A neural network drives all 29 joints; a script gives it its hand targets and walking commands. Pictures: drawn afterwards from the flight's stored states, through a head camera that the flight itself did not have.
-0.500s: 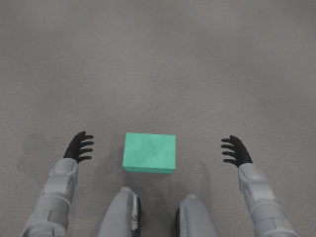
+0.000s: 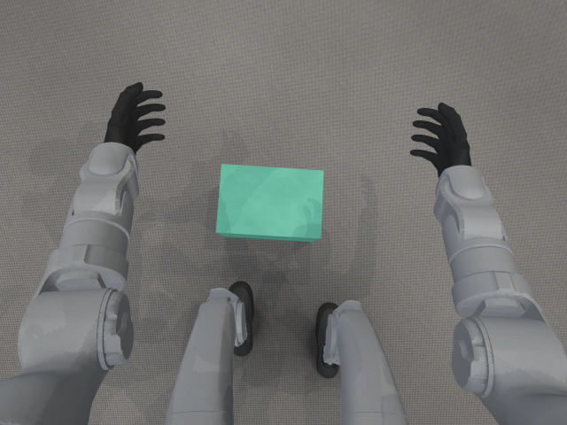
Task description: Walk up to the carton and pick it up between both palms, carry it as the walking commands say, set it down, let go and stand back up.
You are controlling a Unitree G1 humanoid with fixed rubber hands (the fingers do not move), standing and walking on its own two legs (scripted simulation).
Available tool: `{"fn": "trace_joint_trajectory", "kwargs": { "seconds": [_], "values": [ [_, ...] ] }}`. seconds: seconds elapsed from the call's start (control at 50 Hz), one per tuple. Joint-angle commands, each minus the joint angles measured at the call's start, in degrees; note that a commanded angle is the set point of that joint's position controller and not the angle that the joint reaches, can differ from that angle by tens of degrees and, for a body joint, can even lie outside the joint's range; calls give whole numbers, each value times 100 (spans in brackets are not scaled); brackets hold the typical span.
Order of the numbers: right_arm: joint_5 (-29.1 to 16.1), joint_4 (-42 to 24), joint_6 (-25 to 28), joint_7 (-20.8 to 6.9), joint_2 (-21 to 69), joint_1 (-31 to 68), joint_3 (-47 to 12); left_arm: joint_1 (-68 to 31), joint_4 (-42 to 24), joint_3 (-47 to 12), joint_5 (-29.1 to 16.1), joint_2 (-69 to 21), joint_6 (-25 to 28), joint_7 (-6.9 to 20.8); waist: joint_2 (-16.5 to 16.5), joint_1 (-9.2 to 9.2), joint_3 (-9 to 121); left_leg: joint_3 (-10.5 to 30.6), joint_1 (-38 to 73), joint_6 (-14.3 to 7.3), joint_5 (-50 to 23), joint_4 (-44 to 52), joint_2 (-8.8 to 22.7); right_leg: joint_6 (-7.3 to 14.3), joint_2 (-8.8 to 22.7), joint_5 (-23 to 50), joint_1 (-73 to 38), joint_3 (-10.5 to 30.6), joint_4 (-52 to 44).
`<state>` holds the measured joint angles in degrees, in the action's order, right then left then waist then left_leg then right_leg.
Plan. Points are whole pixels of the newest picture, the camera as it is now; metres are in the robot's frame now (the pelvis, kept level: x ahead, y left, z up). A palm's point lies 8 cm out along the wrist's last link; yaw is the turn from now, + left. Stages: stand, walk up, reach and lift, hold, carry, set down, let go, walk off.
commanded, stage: reach and lift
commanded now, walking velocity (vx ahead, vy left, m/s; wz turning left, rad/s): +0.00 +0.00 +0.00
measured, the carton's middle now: (270, 206) +0.45 +0.04 -0.57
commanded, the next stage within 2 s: none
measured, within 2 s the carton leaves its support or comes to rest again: neither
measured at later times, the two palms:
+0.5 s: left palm (150, 157) +0.46 +0.24 -0.18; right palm (418, 173) +0.46 -0.20 -0.17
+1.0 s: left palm (176, 174) +0.47 +0.23 -0.33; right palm (387, 186) +0.47 -0.20 -0.32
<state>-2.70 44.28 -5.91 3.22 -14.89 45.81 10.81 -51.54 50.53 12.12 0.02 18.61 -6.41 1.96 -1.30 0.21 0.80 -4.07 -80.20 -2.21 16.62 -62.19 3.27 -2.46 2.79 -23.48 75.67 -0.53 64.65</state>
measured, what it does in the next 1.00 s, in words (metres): lowers itself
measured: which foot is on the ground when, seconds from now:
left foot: down 0.00-1.00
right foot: down 0.00-1.00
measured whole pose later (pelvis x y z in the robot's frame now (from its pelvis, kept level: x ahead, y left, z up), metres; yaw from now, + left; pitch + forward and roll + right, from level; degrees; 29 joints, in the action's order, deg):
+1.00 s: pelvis -0.05 +0.00 -0.19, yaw -2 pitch +43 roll -5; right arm -5.9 53.2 -5.5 5.9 -17.6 67.5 14.6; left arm -72.9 60.1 8.8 -4.3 24.8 -6.2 -1.8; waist -1.1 0.2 -5.9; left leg -0.6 -123.5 -3.1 22.0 -102.4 4.0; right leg -2.8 2.3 -31.5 116.9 -0.5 105.7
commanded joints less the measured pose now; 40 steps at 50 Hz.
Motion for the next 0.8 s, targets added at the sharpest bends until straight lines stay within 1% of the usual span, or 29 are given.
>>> {"fn": "trace_joint_trajectory", "kwargs": {
  "seconds": [0.0,0.02,0.06,0.08,0.1,0.14,0.16,0.18,0.2,0.22,0.24,0.26,0.3,0.36,0.38,0.4,0.42,0.46,0.48,0.52,0.56,0.58,0.6,0.64,0.68,0.7,0.72,0.74,0.78],
  "values": [
    [-186,116,184,4,-737,2205,930,-2312,-195,-32,-486,543,159,-34,342,-444,4908,940,3937,259,-1855,-64,-399,-17,-775,786,948,-291,-416],
    [-318,348,159,30,-751,1989,888,-2179,163,63,-355,673,122,-14,787,-348,4992,813,4174,263,-2357,-16,-350,76,-690,1070,863,-262,-564],
    [-48,747,187,68,-725,1657,1053,-1726,329,93,-374,401,177,5,433,-545,5126,799,3866,312,-2829,-121,-397,49,-722,1439,902,-332,-465],
    [-153,253,255,43,-228,1607,983,-1763,380,272,-265,373,255,41,354,-435,5182,941,4003,196,-3388,-369,-357,23,-735,1677,1161,-122,-448],
    [-97,241,257,128,-359,1744,920,-2179,69,828,-1,1082,392,-22,301,38,5473,685,3617,182,-3301,-353,-411,45,-693,1761,642,36,-454],
    [-121,505,296,38,-438,1688,925,-1875,500,415,-173,626,317,-10,401,-298,5253,936,3690,255,-3310,-411,-273,52,-698,1641,1304,-120,-312],
    [-58,189,359,62,-401,1948,1068,-1970,350,739,69,740,368,-27,324,-180,5312,725,3349,174,-3286,-454,-410,45,-711,1957,1213,-42,-411],
    [32,-414,447,153,-469,1952,1019,-2209,-286,802,-207,871,445,38,-6,-406,5978,679,3425,168,-3462,-510,-381,62,-684,2298,451,-115,-370],
    [21,-384,476,153,-682,2038,1121,-2297,-324,774,-43,950,447,-4,322,-206,6429,826,3990,211,-4068,-660,-444,31,-707,2411,920,-180,-129],
    [26,-90,441,162,-612,1827,1098,-2191,-273,626,-206,964,459,63,534,-445,6060,891,3521,237,-4010,-719,-376,76,-720,2617,845,-114,-40],
    [-19,-344,483,195,-361,1923,913,-2174,33,583,-238,849,468,60,150,-402,5869,844,3369,126,-3430,-514,-379,53,-699,2109,975,-208,-231],
    [-10,-226,506,173,-404,1892,1008,-2255,-106,594,-231,935,525,67,543,-332,5602,839,3238,191,-3043,-690,-352,141,-595,1709,1415,-116,-47],
    [16,-702,569,223,-592,2121,1169,-2332,-882,821,-193,1238,575,-26,329,-248,6472,902,3712,268,-4341,-849,-407,62,-759,2358,1199,-252,289],
    [-177,340,487,116,-499,1936,820,-1976,583,419,-380,643,426,63,584,-262,5178,799,2157,255,-2505,-884,-302,147,-604,1420,1853,-182,430],
    [34,61,470,168,-585,2428,971,-2243,576,415,-544,708,375,88,-129,-609,5113,724,1398,160,-1693,-1092,-365,112,-594,957,1793,-186,510],
    [-173,449,368,117,-414,2372,759,-2178,1122,410,-466,774,348,98,173,-262,4322,648,733,189,-1039,-1081,-300,126,-567,580,2019,-163,689],
    [-155,646,330,3,-162,2445,552,-2040,1156,395,-409,643,329,108,-124,-181,4410,690,670,153,-935,-1092,-351,113,-587,480,1959,-195,800],
    [-72,26,386,109,-677,2950,966,-2771,241,145,-507,810,361,-28,76,-517,5165,644,862,199,-666,-1560,-377,94,-739,502,2116,-390,1369],
    [-65,273,249,201,-803,3368,739,-3484,29,432,-442,1517,320,-66,-113,-210,5142,530,594,278,-292,-1839,-358,161,-664,-12,2138,-290,1493],
    [-358,-275,194,325,-1110,3635,775,-3853,-726,408,-566,1921,297,-143,465,-244,5901,492,1270,255,62,-1972,-398,197,-749,-237,1855,-349,1783],
    [-413,-37,21,437,-1171,3304,772,-3743,-313,265,-657,1831,150,-156,356,-464,6206,320,1234,214,122,-2220,-447,190,-696,-437,1594,-336,1699],
    [-818,351,-51,335,-747,3435,517,-3660,412,-190,-648,1531,41,-226,819,-219,5557,489,1369,139,177,-2207,-424,200,-714,-546,2619,-430,1956],
    [-760,479,-117,229,-675,3449,328,-3634,292,-301,-829,1277,-43,-155,356,-437,5170,487,938,139,509,-2209,-387,180,-676,-703,2375,-407,1864],
    [-589,783,-123,271,-1339,3331,757,-3869,-312,-389,-1007,1352,-149,-238,697,-825,5944,739,1720,343,401,-2425,-372,263,-711,-455,2679,-561,2302],
    [-786,382,-94,306,-966,3796,362,-3957,80,-346,-1048,1413,-84,-241,639,-284,5786,477,1021,176,205,-2752,-438,245,-665,-564,2611,-406,2320],
    [-455,195,-22,387,-1470,3625,720,-3890,-368,47,-967,1700,-41,-293,337,-442,6269,495,1269,248,-120,-2918,-425,232,-651,-326,2361,-421,2445],
    [-629,682,-85,392,-1168,3598,598,-3742,644,-354,-1065,1461,-118,-289,568,-448,5414,551,748,220,257,-2987,-368,207,-628,-527,2849,-432,2627],
    [-653,5,28,322,-1116,3809,560,-3730,-69,-180,-1072,1602,9,-336,203,-316,5555,562,482,138,-190,-3006,-400,112,-697,-163,2766,-444,2716],
    [-839,398,65,349,-1218,3893,338,-3729,510,-101,-955,1542,31,-439,599,35,5628,433,720,205,-178,-3199,-434,213,-706,-403,2990,-363,2889]
  ]
}}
